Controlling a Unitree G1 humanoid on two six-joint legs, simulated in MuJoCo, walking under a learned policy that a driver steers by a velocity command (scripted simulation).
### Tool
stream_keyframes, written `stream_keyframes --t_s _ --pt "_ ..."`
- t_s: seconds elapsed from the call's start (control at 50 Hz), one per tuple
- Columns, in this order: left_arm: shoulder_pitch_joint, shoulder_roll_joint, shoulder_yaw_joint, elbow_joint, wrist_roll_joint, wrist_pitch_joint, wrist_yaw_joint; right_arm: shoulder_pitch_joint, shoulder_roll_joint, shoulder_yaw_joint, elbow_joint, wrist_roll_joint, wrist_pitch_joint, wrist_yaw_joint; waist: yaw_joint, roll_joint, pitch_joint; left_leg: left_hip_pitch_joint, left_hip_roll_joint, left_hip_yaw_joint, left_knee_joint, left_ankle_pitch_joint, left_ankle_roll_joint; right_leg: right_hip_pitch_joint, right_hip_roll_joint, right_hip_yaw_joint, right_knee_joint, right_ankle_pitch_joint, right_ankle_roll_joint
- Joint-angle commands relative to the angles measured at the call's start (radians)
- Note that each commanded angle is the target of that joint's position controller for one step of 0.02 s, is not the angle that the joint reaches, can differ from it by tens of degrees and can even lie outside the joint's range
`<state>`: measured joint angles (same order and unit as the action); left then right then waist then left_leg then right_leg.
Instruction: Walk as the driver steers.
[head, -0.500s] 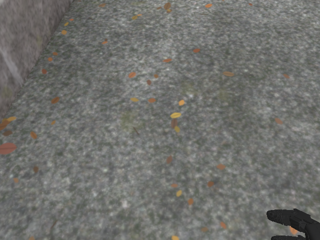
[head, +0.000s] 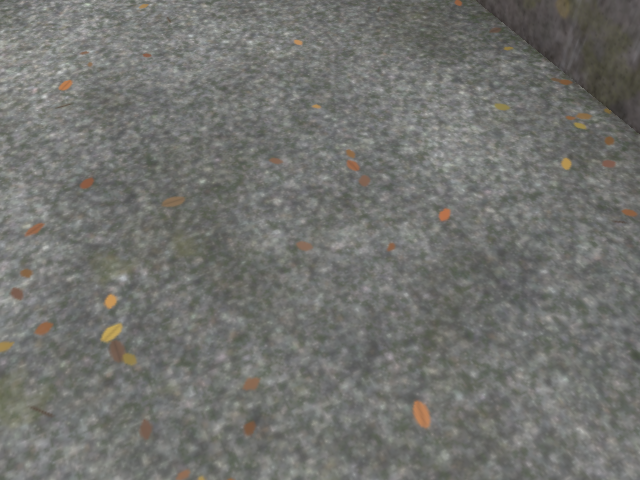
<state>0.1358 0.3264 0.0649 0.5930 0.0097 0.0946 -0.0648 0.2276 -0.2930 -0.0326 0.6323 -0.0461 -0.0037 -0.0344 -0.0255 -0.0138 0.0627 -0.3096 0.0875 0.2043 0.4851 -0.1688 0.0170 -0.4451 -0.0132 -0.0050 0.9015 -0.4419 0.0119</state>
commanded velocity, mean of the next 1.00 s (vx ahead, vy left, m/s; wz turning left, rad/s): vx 0.00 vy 0.00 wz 0.61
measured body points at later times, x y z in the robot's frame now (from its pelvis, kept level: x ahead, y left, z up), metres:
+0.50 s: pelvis +0.00 +0.00 -0.01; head +0.02 +0.02 +0.44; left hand +0.08 +0.28 -0.12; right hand +0.18 -0.24 -0.10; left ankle -0.04 +0.08 -0.73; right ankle +0.01 -0.11 -0.73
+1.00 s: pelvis +0.01 +0.00 +0.00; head +0.04 +0.03 +0.45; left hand -0.02 +0.32 -0.09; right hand +0.29 -0.15 -0.09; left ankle -0.03 +0.08 -0.73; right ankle +0.12 -0.07 -0.71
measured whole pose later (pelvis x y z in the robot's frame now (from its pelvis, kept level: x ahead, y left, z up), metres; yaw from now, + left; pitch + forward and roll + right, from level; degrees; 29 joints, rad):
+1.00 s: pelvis +0.01 +0.00 +0.00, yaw +43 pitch +2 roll -1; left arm 0.11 0.30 0.01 0.65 0.01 0.02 0.03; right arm 0.25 -0.34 -0.09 0.63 -0.02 0.06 0.02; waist -0.05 0.00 0.05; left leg -0.30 -0.21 -0.34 0.52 -0.22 0.06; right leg -0.43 0.08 0.12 0.70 -0.35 0.02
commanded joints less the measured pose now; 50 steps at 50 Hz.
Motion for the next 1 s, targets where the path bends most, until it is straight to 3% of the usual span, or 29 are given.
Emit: stream_keyframes --t_s 0.02,0.04,0.06,0.08,0.1,0.12,0.14,0.16,0.18,0.2,0.24,0.32,0.4,0.46,0.48,0.5,0.52,0.54,0.56,0.6,0.64,0.68,0.76,0.84,0.94,1.0 --pt "0.064 0.038 0.004 -0.054 -0.002 -0.022 0.005 -0.007 -0.16 -0.044 -0.043 0.004 -0.002 0.012 0.034 0.189 -0.146 0.013 0.194 -0.16 -0.104 0.106 0.149 0.209 0.057 -0.056 -0.23 -0.004 -0.042" --pt "0.131 0.026 -0.002 -0.025 0.002 -0.034 0.014 -0.001 -0.156 -0.042 -0.03 0.019 0.01 0.02 0.065 0.153 -0.145 -0.034 0.173 -0.135 -0.037 0.162 0.119 0.312 0.079 -0.062 -0.389 0.095 -0.057" --pt "0.167 0.044 -0.005 -0.007 0.012 -0.047 0.023 0.054 -0.117 -0.034 -0.01 0.024 0.018 0.033 0.068 0.033 -0.14 -0.119 0.129 -0.087 0.059 0.074 0.049 0.42 0.023 0.043 -0.546 0.185 -0.067" --pt "0.148 0.128 -0.005 -0.041 0.016 -0.058 0.038 0.079 0.015 0.005 -0.059 0.019 0.023 0.055 0.044 -0.303 -0.164 -0.315 0.008 -0.004 0.273 -0.396 -0.049 0.499 -0.345 0.471 -0.671 0.281 -0.138" --pt "0.11 0.133 -0.007 -0.057 0.024 -0.066 0.058 0.036 -0.029 -0.003 -0.043 0.025 0.046 0.035 0.084 -0.229 -0.127 -0.189 -0.013 -0.164 0.333 -0.427 -0.056 0.217 -0.409 0.428 -0.666 0.415 -0.241" --pt "0.052 0.051 -0.034 -0.04 0.037 -0.072 0.07 0.017 -0.038 -0.005 -0.035 0.051 0.056 0.041 0.052 -0.196 -0.091 -0.09 -0.017 -0.224 0.357 -0.353 -0.046 0.152 -0.332 0.298 -0.663 0.417 -0.237" --pt "-0.01 0.04 -0.042 -0.031 0.037 -0.076 0.076 0.034 -0.051 -0.012 -0.02 0.058 0.056 0.05 0.013 -0.207 -0.037 -0.091 -0.051 -0.228 0.388 -0.289 -0.04 0.121 -0.267 0.2 -0.663 0.401 -0.208" --pt "-0.033 0.066 -0.032 -0.029 0.03 -0.079 0.084 0.067 -0.092 -0.032 0.007 0.048 0.051 0.052 -0.002 -0.209 -0.03 -0.125 -0.073 -0.217 0.437 -0.245 -0.036 0.171 -0.22 0.137 -0.651 0.433 -0.187" --pt "-0.017 0.076 -0.026 -0.026 0.019 -0.081 0.094 0.112 -0.126 -0.049 0.037 0.032 0.046 0.053 -0.001 -0.206 -0.039 -0.159 -0.086 -0.195 0.513 -0.234 -0.037 0.232 -0.209 0.089 -0.616 0.586 -0.194" --pt "0.012 0.062 -0.029 -0.02 0.009 -0.081 0.097 0.129 -0.134 -0.057 0.05 0.03 0.043 0.055 0.005 -0.156 -0.069 -0.182 -0.089 -0.196 0.572 -0.246 -0.041 0.292 -0.224 0.068 -0.583 0.723 -0.205" --pt "0.033 0.041 -0.029 -0.025 0.009 -0.082 0.104 0.108 -0.097 -0.055 0.042 0.039 0.048 0.051 0.016 -0.088 -0.1 -0.233 -0.082 -0.186 0.645 -0.267 -0.053 0.367 -0.258 0.041 -0.554 0.767 -0.217" --pt "0.059 0.021 -0.023 -0.022 0.021 -0.083 0.114 0.029 -0.053 -0.046 -0.003 0.035 0.068 0.062 0.05 -0.121 -0.081 -0.267 -0.046 -0.168 0.533 -0.243 -0.064 0.396 -0.282 0.015 -0.571 0.553 -0.221" --pt "0.064 0.048 -0.003 -0.009 0.029 -0.093 0.102 0.016 -0.032 -0.041 -0.042 0.036 0.073 0.08 0.048 -0.143 -0.103 -0.135 -0.049 -0.129 0.351 -0.303 -0.029 0.353 -0.313 -0.027 -0.515 0.607 -0.214" --pt "0.047 0.075 0.013 0.001 0.018 -0.097 0.09 0.035 -0.042 -0.048 -0.058 0.042 0.066 0.083 0.025 -0.141 -0.121 -0.036 -0.066 -0.095 0.201 -0.266 0.005 0.321 -0.329 -0.063 -0.442 0.604 -0.173" --pt "0.038 0.079 0.017 0.007 0.008 -0.093 0.088 0.068 -0.041 -0.05 -0.05 0.037 0.06 0.083 -0.004 -0.106 -0.126 0.044 -0.082 -0.087 0.087 -0.177 0.018 0.275 -0.312 -0.108 -0.369 0.538 -0.131" --pt "0.077 0.069 0.02 0.023 0.008 -0.09 0.083 0.117 -0.073 -0.059 -0.031 0.026 0.047 0.076 -0.025 -0.003 -0.134 0.148 -0.076 -0.174 -0.038 -0.056 0.039 0.186 -0.258 -0.163 -0.23 0.371 -0.065" --pt "0.107 0.01 0.007 -0.004 0.019 -0.081 0.076 0.155 -0.21 -0.089 -0.041 0.019 0.031 0.062 -0.018 0.277 -0.116 0.258 0.169 -0.549 -0.149 0.191 0.103 -0.066 -0.135 -0.232 0.045 -0.057 0.014" --pt "-0.035 0.003 -0.007 -0.085 0.026 -0.065 0.081 0.201 -0.298 -0.118 -0.049 0.032 0.032 0.056 -0.074 0.36 -0.093 0.247 0.283 -0.805 -0.158 0.439 0.273 -0.271 0.027 -0.062 0.191 -0.269 0.043" --pt "-0.047 0.028 -0.005 -0.074 0.029 -0.062 0.082 0.204 -0.254 -0.11 -0.048 0.042 0.039 0.052 -0.073 0.215 -0.1 0.277 0.256 -0.728 -0.157 0.352 0.295 -0.3 -0.008 0.03 0.272 -0.208 0.044" --pt "-0.024 0.045 0.0 -0.037 0.016 -0.079 0.08 0.046 -0.19 -0.089 -0.075 0.043 0.056 0.037 0.004 0.119 -0.05 0.192 0.129 -0.585 -0.161 0.183 0.228 -0.27 -0.033 0.061 0.228 0.006 0.039" --pt "0.012 0.06 0.004 -0.007 0.035 -0.08 0.077 -0.017 -0.162 -0.079 -0.094 0.05 0.055 0.034 0.024 0.12 -0.098 0.176 0.064 -0.529 -0.138 0.287 0.2 -0.215 -0.013 0.046 0.241 0.093 0.05" --pt "0.027 0.051 -0.001 0.004 0.034 -0.07 0.075 0.013 -0.171 -0.082 -0.084 0.05 0.047 0.038 0.02 0.082 -0.131 0.186 0.05 -0.538 -0.119 0.316 0.19 -0.204 0.0 0.054 0.224 0.112 0.055" --pt "-0.011 0.044 -0.013 -0.007 0.025 -0.06 0.081 0.048 -0.194 -0.092 -0.077 0.039 0.048 0.034 -0.013 0.1 -0.111 0.195 0.027 -0.628 -0.12 0.189 0.191 -0.238 0.019 0.075 0.103 0.12 0.055" --pt "-0.045 0.057 -0.018 -0.015 0.022 -0.068 0.086 0.059 -0.21 -0.098 -0.076 0.029 0.051 0.034 -0.027 0.119 -0.115 0.193 0.017 -0.734 -0.106 0.154 0.199 -0.211 0.049 0.107 0.002 0.102 0.039" --pt "-0.055 0.073 -0.021 -0.02 0.004 -0.085 0.092 0.03 -0.217 -0.104 -0.073 0.023 0.052 0.046 -0.021 0.147 -0.121 0.14 -0.017 -0.816 -0.071 0.248 0.177 -0.06 0.094 0.126 -0.136 0.086 0.006" --pt "0.013 0.081 -0.019 -0.007 -0.01 -0.097 0.102 -0.023 -0.207 -0.103 -0.077 0.025 0.052 0.05 0.02 0.168 -0.127 0.085 -0.051 -0.843 -0.052 0.254 0.127 0.124 0.104 0.122 -0.325 0.101 -0.008"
